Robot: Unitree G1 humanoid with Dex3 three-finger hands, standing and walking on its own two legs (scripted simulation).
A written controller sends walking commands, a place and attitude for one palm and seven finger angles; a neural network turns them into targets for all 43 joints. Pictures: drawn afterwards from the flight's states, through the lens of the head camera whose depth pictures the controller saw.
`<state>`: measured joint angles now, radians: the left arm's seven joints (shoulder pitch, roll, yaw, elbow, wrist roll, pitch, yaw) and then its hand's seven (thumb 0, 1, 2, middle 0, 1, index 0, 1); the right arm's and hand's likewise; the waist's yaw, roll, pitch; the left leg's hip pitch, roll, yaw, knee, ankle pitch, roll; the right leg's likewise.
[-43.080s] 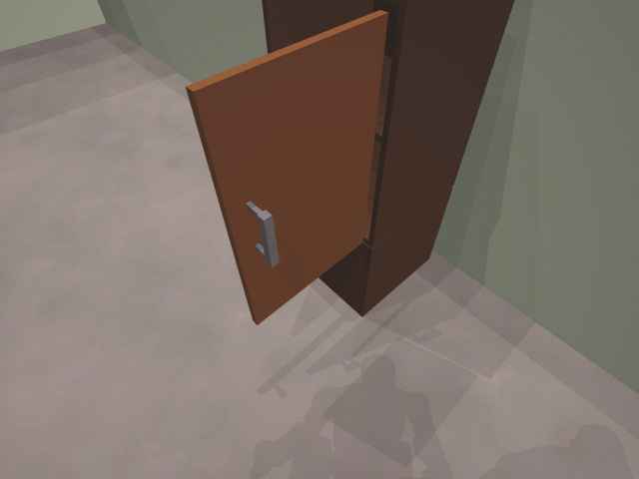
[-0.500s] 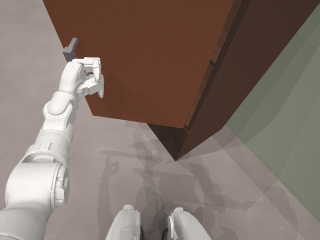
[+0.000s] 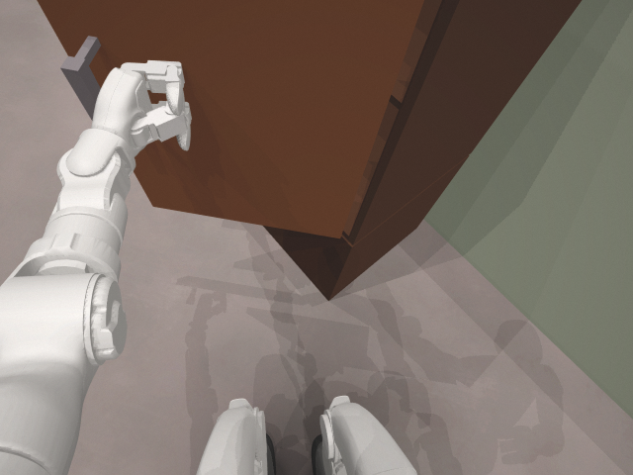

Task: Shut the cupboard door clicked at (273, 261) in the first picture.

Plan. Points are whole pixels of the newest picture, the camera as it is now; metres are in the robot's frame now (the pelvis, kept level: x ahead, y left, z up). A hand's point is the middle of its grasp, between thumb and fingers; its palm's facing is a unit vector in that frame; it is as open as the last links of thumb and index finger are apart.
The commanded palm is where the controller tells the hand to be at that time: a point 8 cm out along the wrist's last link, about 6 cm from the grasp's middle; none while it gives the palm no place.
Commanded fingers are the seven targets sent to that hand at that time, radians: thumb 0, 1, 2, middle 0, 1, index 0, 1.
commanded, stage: push the door shut along its arc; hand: left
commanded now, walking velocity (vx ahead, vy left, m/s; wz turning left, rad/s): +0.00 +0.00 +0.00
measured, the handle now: (104, 97) +0.57 +0.21 +0.08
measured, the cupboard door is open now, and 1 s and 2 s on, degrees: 41 25 25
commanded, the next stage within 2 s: pull the fist back off the door in 0.46 s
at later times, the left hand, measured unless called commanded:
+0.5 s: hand (207, 93) +0.56 +0.09 +0.09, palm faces -0.36 -0.93 -0.03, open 3.7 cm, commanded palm +0.59 +0.09 +0.08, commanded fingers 0.00 0.90 0.90 -1.30 -1.50 -1.30 -1.50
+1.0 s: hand (240, 92) +0.57 +0.05 +0.08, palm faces +0.08 -1.00 +0.00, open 3.1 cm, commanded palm +0.53 +0.09 +0.08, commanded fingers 0.00 0.90 0.90 -1.30 -1.50 -1.30 -1.50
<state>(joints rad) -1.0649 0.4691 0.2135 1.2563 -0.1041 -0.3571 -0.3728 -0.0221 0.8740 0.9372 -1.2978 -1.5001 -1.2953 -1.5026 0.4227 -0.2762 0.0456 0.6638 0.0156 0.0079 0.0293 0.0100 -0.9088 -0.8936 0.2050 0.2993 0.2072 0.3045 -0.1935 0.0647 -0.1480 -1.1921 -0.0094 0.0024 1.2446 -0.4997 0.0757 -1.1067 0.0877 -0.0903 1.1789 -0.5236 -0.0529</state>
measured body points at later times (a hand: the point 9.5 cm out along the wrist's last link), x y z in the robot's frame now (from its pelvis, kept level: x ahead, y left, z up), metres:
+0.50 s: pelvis -0.01 -0.01 -0.02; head +0.16 +0.02 +0.39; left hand +0.57 +0.14 +0.10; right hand -0.02 -0.28 -0.12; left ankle +0.04 +0.07 -0.63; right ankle +0.01 -0.10 -0.63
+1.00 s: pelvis +0.01 -0.02 +0.00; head +0.16 -0.02 +0.43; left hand +0.56 +0.10 +0.08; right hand -0.06 -0.25 -0.11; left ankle +0.04 +0.07 -0.63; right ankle +0.01 -0.10 -0.63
